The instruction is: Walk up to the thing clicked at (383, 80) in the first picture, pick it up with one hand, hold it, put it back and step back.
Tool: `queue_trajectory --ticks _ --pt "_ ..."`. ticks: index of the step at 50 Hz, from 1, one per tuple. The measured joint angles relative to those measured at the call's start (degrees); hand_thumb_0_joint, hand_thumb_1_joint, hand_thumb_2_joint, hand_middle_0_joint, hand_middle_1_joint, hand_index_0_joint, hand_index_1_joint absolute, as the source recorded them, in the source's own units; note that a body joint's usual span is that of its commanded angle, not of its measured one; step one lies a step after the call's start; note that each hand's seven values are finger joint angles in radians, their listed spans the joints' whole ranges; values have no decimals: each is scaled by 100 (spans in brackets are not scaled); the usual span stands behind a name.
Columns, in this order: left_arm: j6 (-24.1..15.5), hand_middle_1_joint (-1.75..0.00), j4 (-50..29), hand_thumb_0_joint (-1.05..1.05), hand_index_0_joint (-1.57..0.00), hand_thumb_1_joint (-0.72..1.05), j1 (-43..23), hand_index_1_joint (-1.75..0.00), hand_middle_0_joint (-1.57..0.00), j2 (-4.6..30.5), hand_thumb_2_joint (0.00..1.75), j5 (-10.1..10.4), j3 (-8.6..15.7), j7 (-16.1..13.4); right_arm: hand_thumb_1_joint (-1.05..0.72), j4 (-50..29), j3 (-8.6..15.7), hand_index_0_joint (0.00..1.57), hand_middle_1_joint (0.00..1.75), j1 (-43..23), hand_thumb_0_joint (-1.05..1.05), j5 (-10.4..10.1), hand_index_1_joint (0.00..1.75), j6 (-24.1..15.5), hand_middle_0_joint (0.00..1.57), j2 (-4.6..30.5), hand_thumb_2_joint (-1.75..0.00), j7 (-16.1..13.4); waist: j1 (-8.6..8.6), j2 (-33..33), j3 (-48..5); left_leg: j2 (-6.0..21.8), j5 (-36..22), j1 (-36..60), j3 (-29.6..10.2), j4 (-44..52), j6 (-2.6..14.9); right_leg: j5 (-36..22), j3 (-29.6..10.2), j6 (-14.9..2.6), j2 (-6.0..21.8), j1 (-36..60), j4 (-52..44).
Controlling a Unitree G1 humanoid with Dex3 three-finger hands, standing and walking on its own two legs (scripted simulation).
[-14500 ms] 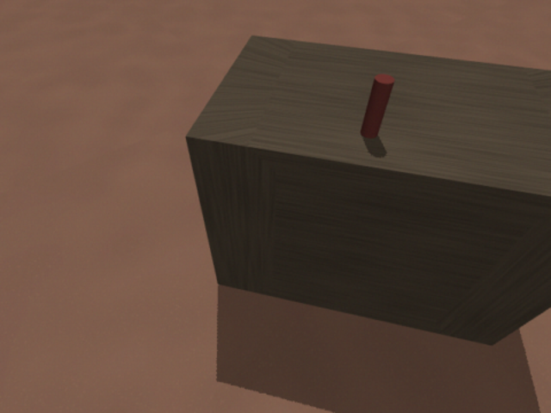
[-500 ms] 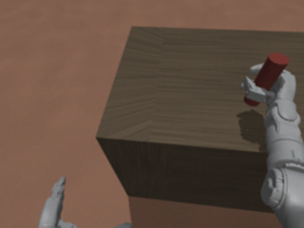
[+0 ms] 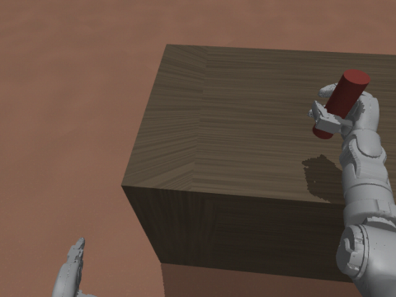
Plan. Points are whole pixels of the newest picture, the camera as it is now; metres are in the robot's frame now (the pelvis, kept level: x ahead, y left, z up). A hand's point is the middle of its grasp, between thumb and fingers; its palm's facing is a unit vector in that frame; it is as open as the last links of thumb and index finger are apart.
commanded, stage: lift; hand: right
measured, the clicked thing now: (337, 107) +0.46 -0.23 +0.15
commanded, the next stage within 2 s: hold in 1.20 s
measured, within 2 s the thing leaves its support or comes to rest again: neither
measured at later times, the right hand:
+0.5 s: hand (343, 102) +0.40 -0.20 +0.21, palm faces +0.21 +0.98 -0.01, open 5.3 cm
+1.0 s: hand (356, 103) +0.35 -0.18 +0.25, palm faces +0.21 +0.98 -0.02, open 5.2 cm
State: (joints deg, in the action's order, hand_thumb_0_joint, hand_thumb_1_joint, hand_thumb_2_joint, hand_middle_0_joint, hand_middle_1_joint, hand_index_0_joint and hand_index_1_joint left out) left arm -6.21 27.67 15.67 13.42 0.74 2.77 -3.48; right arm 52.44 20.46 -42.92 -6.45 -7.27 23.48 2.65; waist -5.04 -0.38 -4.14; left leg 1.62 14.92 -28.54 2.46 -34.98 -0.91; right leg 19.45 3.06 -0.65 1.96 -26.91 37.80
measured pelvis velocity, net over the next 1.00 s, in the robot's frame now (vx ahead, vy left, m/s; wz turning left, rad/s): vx -0.01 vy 0.02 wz -0.03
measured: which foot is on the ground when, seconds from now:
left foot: down 0.00-1.00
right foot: down 0.00-1.00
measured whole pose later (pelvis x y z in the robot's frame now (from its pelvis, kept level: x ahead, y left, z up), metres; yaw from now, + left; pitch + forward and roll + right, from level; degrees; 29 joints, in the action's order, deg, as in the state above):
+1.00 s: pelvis -0.01 +0.02 +0.01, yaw -2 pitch -2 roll +0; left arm -6.4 33.6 14.3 14.3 2.6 4.8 -3.5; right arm 3.9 16.9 -27.2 -12.0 28.7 16.8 0.1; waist 0.4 -3.8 -2.3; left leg 2.2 12.7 -13.3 4.0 -28.1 0.0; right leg 14.6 1.6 0.3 1.0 -10.8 27.4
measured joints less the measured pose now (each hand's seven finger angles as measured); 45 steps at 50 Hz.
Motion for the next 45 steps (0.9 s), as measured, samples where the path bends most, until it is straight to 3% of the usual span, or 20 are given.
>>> queue_trajectory --ticks 10,25,45 --pt "56 -6 285 -1 -6 -54 -39 -6 -6 -24 6 40 73 -52 -18 -1005 -221 102 112 454 -2 -142 112 426 98 -300 -110 -99 190 -121 -51 5 -51 400 -5 257 -6 -61 11 6 -19 407 -273" --pt "151 -6 336 -1 -6 -53 6 -5 -5 -6 5 117 173 -62 -18 -3019 -388 102 112 1164 -2 -382 111 1911 97 -554 -109 -164 452 -235 59 56 -92 1069 57 507 24 -249 -43 34 -86 1141 -734" --pt "52 -5 543 -1 -5 -53 -119 -5 -5 87 5 184 199 -31 -18 -4629 -379 102 113 1549 -2 -546 110 3343 97 -664 -109 -246 534 -335 164 59 -200 1473 144 675 88 -459 -128 88 -97 1561 -1016"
